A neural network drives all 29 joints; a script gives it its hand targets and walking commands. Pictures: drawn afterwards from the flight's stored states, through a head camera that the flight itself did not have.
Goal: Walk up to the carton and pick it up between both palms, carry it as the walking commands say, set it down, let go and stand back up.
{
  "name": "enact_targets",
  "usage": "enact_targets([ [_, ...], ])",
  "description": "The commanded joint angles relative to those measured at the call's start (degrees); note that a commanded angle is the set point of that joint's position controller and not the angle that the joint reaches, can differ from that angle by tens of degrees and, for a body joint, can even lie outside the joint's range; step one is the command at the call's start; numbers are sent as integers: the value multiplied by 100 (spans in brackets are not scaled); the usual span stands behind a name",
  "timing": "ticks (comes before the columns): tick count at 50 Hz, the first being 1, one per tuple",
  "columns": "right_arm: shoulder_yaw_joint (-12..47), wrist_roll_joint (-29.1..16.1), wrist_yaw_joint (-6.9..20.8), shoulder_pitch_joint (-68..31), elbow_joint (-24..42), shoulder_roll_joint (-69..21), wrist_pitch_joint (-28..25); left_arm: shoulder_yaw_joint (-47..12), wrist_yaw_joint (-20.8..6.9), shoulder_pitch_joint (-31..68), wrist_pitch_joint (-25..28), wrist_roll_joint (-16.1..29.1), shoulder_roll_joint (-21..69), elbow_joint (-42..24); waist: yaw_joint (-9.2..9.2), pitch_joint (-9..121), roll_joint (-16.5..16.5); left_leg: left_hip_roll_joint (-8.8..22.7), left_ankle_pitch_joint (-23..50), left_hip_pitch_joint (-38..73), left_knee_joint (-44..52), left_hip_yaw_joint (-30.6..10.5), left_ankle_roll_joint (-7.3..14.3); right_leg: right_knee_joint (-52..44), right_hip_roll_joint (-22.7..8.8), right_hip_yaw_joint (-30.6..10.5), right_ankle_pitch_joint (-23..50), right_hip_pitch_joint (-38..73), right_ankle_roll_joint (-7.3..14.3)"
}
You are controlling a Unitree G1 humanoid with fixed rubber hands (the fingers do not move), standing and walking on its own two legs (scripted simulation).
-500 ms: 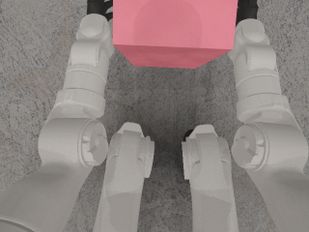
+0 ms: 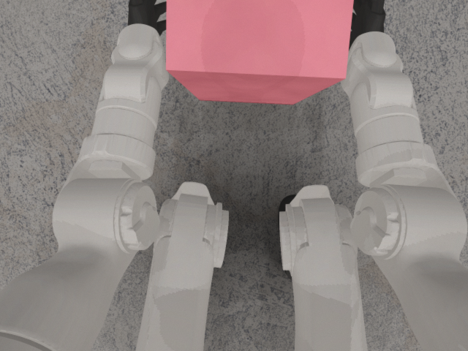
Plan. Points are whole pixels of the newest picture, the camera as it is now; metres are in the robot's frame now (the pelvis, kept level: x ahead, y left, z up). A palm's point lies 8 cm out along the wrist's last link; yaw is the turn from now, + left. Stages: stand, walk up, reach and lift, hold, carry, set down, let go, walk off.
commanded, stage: set down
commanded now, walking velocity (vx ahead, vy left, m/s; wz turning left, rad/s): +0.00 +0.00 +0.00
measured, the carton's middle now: (253, 23) +0.56 +0.00 -0.23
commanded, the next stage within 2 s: none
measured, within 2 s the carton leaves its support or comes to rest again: neither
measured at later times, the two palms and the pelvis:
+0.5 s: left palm (145, 29) +0.53 +0.14 -0.16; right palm (363, 36) +0.52 -0.15 -0.17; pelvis +0.00 +0.00 -0.01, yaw +0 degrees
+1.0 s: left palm (133, 37) +0.52 +0.16 -0.18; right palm (373, 39) +0.52 -0.17 -0.18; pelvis -0.01 +0.00 +0.00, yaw +0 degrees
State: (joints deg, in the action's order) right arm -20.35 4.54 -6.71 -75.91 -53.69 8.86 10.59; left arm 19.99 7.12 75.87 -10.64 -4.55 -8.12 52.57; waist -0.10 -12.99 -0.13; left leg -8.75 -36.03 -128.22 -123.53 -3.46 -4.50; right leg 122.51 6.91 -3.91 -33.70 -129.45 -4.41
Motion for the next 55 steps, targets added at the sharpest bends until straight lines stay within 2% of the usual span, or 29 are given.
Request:
enact_targets([
  [1, 2036, -363, 1531, -3251, 223, -5052, -120, -2126, -1495, 3218, 108, 393, 5130, -204, -45, 5851, -112, -67, 2046, 2524, 1000, 746, 237, -746, 165, 795, 2001, 2886, 326],
  [16, 1765, -166, 1591, -3111, 11, -4821, -102, -1829, -1551, 3111, 109, 229, 4808, 11, -43, 5407, -106, -34, 1767, 2293, 971, 721, 254, -720, 114, 776, 1731, 2701, 333],
  [27, 1583, -77, 1463, -2953, -2, -4266, -192, -1627, -1470, 2974, 184, 124, 4208, -6, -30, 5410, -80, 12, 1638, 2298, 948, 731, 220, -711, 73, 738, 1669, 2834, 288],
  [32, 1332, -8, 1265, -2776, -18, -3499, -296, -1449, -1283, 2787, 287, 87, 3434, -25, -14, 5500, -63, 56, 1587, 2418, 935, 754, 176, -683, 40, 732, 1634, 2954, 240],
  [36, 1005, 64, 1008, -2541, -132, -2526, -409, -1209, -1029, 2581, 406, 82, 2426, 44, 0, 5552, -43, 109, 1489, 2561, 940, 777, 133, -672, -1, 724, 1547, 3095, 196],
  [38, 742, 101, 799, -2328, -216, -1665, -475, -979, -824, 2336, 472, 79, 1593, 121, 16, 5571, -28, 155, 1433, 2631, 958, 786, 109, -682, -40, 727, 1487, 3174, 176],
  [40, 422, 66, 473, -1961, -284, -277, -561, -629, -495, 1847, 567, 98, 280, 201, 20, 5628, -18, 224, 1378, 2702, 1016, 787, 88, -725, -100, 735, 1439, 3297, 153],
  [42, 348, -166, 135, -1661, -280, 890, -672, -518, -139, 1492, 666, 265, -897, 179, -13, 5726, -35, 284, 1384, 2772, 1092, 751, 74, -796, -167, 721, 1468, 3441, 131],
  [44, 504, -447, 3, -1738, -326, 1154, -750, -694, 5, 1557, 735, 529, -1194, 251, -31, 5834, -34, 327, 1511, 2881, 1081, 704, 77, -794, -219, 701, 1586, 3490, 127],
  [48, 868, -896, 1, -1814, -421, 1215, -888, -1102, 18, 1719, 886, 1009, -1314, 239, -16, 6182, -55, 416, 1926, 3087, 976, 663, 72, -722, -288, 679, 1923, 3485, 148],
  [55, 1055, -1226, 71, -1580, -441, 1442, -995, -1241, -64, 1431, 954, 1313, -1466, 311, -20, 6347, -26, 509, 2220, 3013, 934, 588, 85, -688, -381, 595, 2195, 3426, 168],
])
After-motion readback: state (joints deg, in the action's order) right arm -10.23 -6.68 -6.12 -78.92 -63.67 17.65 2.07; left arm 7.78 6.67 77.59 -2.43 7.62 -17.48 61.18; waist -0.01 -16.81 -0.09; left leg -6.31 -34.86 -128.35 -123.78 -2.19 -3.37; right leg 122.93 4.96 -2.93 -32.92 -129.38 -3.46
